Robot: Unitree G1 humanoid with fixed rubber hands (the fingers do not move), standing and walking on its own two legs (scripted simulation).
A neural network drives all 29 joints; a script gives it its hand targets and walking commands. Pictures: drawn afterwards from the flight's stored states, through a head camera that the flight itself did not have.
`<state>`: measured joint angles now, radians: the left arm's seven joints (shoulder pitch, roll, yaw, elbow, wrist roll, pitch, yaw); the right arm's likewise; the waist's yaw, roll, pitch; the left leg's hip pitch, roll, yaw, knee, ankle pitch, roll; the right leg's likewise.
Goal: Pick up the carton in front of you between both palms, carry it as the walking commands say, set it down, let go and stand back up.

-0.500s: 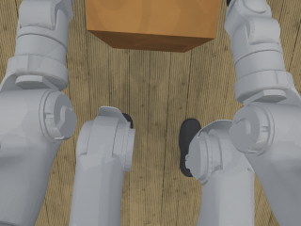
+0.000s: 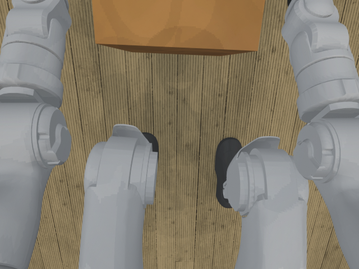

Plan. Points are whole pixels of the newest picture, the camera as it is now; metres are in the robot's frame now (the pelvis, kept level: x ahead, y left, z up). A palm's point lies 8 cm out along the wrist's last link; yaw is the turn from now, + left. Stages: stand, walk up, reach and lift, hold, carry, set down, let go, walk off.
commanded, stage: set down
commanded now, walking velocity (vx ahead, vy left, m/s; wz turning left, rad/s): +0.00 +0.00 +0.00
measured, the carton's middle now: out of the picture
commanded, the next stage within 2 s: let go in 1.16 s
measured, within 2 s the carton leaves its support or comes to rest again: neither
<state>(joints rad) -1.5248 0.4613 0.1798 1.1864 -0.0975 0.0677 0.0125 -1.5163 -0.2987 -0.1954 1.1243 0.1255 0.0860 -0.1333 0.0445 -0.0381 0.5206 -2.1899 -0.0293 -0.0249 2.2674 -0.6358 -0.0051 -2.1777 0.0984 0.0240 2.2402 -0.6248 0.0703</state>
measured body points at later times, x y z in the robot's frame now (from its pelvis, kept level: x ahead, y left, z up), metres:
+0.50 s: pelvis +0.00 +0.00 +0.07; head +0.35 +0.04 +0.36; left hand +0.56 +0.26 -0.04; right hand +0.58 -0.12 -0.05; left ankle +0.10 +0.12 -0.33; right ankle +0.11 -0.13 -0.33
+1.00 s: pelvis +0.02 +0.00 +0.21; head +0.35 +0.04 +0.51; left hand +0.57 +0.27 +0.10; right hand +0.58 -0.13 +0.10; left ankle +0.10 +0.12 -0.33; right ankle +0.11 -0.13 -0.33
